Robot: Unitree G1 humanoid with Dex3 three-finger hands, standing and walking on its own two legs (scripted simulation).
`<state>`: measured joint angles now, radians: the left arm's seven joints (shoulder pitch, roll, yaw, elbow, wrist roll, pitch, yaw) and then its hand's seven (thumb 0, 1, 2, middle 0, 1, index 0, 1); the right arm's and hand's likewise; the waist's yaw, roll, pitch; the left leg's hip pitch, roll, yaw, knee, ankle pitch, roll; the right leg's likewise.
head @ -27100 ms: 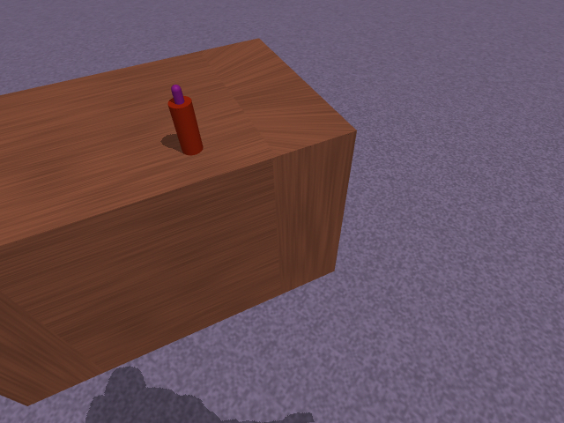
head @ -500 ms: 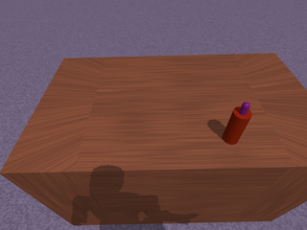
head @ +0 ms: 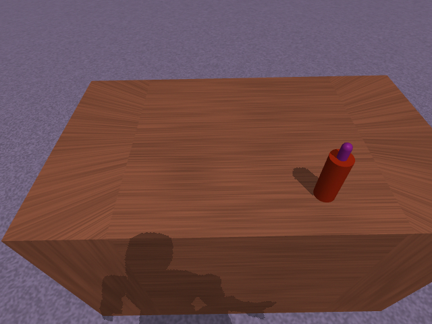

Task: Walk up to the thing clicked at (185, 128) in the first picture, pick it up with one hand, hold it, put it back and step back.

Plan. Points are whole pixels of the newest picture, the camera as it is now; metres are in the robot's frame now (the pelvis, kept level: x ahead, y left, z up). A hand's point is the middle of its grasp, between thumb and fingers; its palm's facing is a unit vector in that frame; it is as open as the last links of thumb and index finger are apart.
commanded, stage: stand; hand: right
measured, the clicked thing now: (335, 171) +0.45 -0.25 +0.00
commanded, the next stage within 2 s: step back in 1.66 s
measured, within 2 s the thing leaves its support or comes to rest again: neither
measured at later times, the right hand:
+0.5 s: hand out of the picture +0.07 -0.25 -0.16, palm faces -0.03 +0.94 -0.34, open 7.4 cm
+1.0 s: hand out of the picture +0.08 -0.25 -0.16, palm faces -0.03 +0.94 -0.34, open 7.4 cm
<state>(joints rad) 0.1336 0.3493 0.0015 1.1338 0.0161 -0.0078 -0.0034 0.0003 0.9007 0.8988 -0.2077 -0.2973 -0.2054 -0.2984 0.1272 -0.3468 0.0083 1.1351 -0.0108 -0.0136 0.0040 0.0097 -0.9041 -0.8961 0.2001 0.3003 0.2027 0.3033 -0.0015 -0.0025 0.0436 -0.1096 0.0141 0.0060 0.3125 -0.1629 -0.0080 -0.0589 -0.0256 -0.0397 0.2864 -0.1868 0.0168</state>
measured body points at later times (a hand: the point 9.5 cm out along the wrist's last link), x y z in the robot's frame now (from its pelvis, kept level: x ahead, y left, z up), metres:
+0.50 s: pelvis +0.01 +0.00 +0.00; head +0.02 +0.00 +0.45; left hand +0.07 +0.30 -0.13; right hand +0.08 -0.30 -0.14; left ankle +0.01 +0.12 -0.75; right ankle -0.02 -0.13 -0.75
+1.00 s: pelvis +0.01 +0.00 +0.00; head +0.03 +0.00 +0.45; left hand +0.08 +0.30 -0.13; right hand +0.09 -0.30 -0.13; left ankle +0.01 +0.12 -0.75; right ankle -0.02 -0.13 -0.75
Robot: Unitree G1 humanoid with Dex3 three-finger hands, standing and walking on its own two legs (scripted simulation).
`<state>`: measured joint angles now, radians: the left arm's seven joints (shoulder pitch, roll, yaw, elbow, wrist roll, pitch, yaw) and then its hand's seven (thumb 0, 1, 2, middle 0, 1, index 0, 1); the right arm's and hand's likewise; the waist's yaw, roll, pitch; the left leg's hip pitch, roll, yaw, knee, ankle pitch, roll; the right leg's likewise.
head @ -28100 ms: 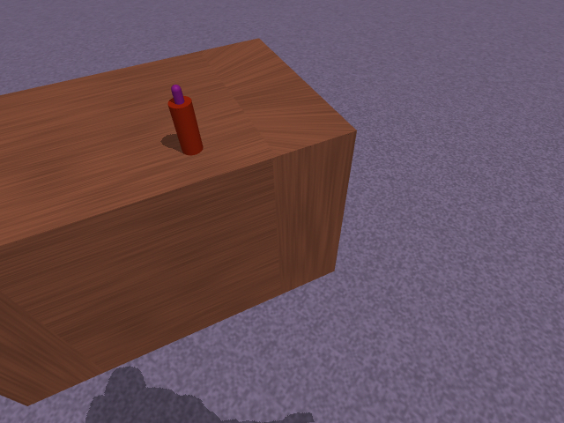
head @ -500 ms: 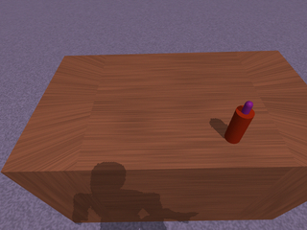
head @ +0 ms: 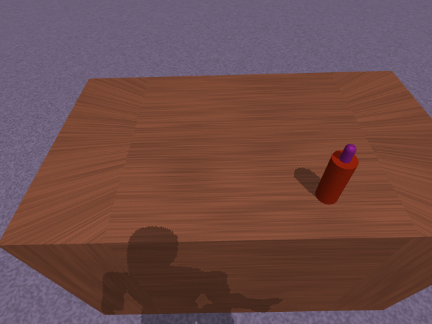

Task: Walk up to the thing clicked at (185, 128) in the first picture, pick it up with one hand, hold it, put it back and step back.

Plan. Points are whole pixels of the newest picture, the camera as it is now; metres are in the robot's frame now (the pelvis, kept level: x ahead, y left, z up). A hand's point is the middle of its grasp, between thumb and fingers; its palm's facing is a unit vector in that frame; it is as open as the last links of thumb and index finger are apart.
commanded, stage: stand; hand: right
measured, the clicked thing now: (337, 173) +0.43 -0.24 +0.00
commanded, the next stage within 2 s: step back in 0.66 s
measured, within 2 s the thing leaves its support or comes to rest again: neither
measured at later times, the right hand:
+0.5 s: hand out of the picture +0.07 -0.25 -0.16, palm faces -0.02 +0.94 -0.34, open 7.4 cm
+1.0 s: hand out of the picture +0.05 -0.29 -0.18, palm faces +0.01 +0.93 -0.37, open 7.4 cm
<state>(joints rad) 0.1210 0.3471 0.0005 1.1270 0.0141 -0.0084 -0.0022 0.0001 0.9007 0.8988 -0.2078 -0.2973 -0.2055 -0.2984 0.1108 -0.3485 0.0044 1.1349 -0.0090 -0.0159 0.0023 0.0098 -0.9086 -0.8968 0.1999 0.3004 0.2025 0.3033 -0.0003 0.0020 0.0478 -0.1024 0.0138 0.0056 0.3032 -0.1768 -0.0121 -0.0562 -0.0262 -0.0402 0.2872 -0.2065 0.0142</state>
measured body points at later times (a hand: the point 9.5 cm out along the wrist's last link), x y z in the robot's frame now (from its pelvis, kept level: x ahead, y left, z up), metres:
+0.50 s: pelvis +0.00 +0.00 +0.00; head +0.01 +0.00 +0.45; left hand +0.07 +0.30 -0.13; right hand +0.07 -0.30 -0.13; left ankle -0.01 +0.13 -0.75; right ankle -0.03 -0.12 -0.75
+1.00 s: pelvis -0.07 -0.02 -0.03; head -0.01 -0.03 +0.41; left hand +0.02 +0.31 -0.14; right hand +0.05 -0.34 -0.16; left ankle -0.03 +0.12 -0.73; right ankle -0.03 -0.12 -0.75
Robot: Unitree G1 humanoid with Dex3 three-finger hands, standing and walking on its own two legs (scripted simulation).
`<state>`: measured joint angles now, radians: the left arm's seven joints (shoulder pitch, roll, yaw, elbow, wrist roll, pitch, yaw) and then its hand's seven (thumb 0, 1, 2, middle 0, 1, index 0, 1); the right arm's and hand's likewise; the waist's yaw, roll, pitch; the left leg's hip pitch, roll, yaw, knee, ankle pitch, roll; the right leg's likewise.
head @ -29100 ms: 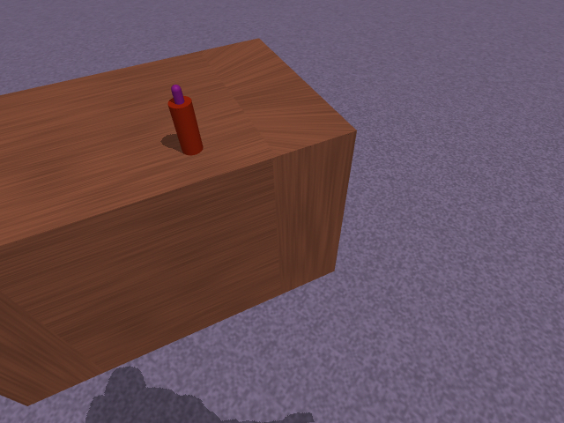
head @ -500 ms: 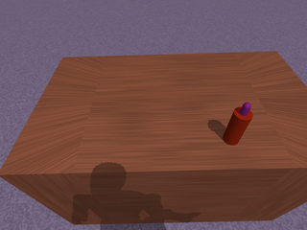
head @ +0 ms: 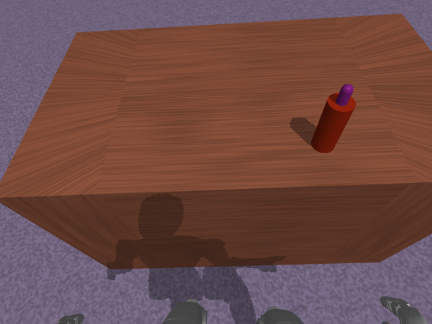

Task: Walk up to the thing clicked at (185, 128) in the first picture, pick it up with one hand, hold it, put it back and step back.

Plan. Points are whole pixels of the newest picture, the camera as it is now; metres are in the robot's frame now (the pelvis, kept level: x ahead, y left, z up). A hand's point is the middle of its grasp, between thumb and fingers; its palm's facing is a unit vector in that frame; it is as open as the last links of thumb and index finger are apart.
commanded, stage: step back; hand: right
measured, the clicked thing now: (334, 118) +0.51 -0.22 +0.04
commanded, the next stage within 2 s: none
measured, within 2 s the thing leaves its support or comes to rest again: neither
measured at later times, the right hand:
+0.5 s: hand out of the picture -0.02 -0.22 -0.13, palm faces -0.10 +0.91 -0.41, open 7.4 cm
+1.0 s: hand out of the picture -0.14 -0.21 -0.15, palm faces -0.07 +0.91 -0.40, open 7.4 cm
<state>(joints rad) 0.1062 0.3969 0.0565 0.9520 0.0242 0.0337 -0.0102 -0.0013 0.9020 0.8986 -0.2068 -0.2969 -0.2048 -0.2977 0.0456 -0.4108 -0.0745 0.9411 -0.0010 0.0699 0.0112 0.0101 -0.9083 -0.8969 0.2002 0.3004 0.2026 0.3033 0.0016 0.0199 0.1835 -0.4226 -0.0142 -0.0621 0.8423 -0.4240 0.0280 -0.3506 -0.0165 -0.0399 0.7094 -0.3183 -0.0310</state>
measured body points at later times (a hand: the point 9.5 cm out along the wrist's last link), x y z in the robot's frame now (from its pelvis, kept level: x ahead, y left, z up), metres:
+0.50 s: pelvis -0.11 +0.04 +0.02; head -0.04 +0.06 +0.46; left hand -0.02 +0.37 -0.11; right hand -0.01 -0.27 -0.10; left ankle -0.11 +0.16 -0.72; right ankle -0.13 -0.10 -0.64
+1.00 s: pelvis -0.24 +0.05 +0.00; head -0.17 +0.06 +0.44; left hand -0.10 +0.37 -0.11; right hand -0.13 -0.26 -0.12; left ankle -0.24 +0.17 -0.72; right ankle -0.17 -0.09 -0.71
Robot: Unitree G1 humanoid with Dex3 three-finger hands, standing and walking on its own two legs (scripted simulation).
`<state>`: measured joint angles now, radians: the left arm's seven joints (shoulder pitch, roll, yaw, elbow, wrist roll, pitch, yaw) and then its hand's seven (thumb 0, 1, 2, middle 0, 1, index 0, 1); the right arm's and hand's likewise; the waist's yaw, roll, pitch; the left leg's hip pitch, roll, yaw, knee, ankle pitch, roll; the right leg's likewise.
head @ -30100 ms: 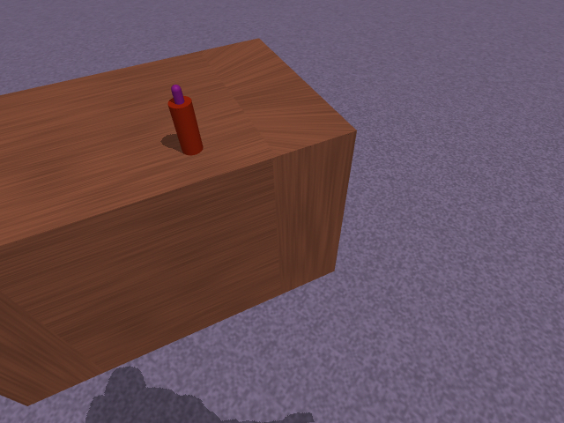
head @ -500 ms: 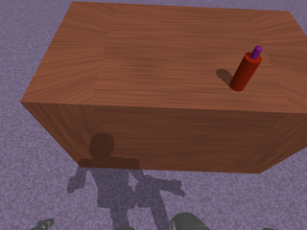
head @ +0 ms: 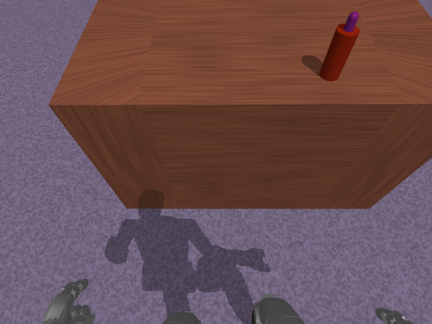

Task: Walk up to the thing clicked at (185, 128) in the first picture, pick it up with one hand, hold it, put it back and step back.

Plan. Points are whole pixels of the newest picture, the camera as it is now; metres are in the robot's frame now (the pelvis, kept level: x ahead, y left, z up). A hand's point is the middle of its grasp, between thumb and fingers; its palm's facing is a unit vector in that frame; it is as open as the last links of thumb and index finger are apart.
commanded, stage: step back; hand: right
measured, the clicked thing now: (340, 47) +0.74 -0.28 +0.04
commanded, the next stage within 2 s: none
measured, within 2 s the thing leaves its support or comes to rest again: neither
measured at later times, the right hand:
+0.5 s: hand out of the picture -0.05 -0.31 -0.14, palm faces +0.04 +0.92 -0.38, open 7.4 cm
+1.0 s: hand out of the picture -0.20 -0.32 -0.13, palm faces +0.02 +0.92 -0.40, open 7.4 cm
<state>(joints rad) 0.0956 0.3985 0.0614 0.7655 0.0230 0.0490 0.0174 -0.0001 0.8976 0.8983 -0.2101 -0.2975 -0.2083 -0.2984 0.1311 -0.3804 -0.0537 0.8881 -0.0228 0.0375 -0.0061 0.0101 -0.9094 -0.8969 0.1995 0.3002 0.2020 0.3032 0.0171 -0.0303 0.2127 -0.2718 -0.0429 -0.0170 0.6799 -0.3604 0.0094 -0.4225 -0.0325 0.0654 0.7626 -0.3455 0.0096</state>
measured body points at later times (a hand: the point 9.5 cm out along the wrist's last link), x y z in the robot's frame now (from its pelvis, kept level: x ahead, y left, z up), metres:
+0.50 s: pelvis -0.15 -0.03 +0.01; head -0.10 -0.05 +0.46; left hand -0.05 +0.28 -0.10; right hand -0.06 -0.36 -0.11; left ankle -0.14 +0.11 -0.64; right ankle -0.15 -0.15 -0.71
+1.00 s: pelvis -0.32 -0.04 +0.00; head -0.27 -0.05 +0.45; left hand -0.22 +0.27 -0.11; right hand -0.20 -0.36 -0.11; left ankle -0.22 +0.10 -0.71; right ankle -0.35 -0.16 -0.72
